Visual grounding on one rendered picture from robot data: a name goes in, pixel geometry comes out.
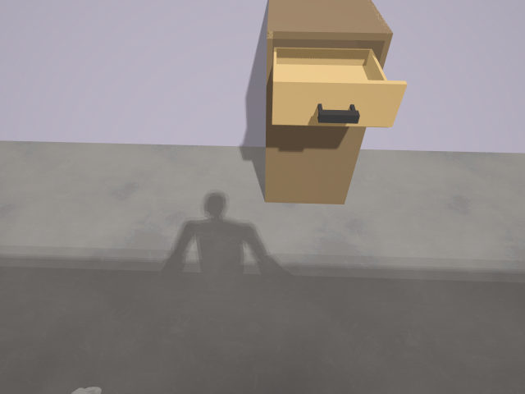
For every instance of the cabinet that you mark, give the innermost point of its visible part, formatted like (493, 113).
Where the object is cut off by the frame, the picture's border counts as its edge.
(315, 164)

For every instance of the drawer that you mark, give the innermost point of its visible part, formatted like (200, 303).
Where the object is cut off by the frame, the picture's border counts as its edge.
(336, 78)

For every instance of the handle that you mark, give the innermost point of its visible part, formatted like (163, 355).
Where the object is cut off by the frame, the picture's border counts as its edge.
(338, 116)

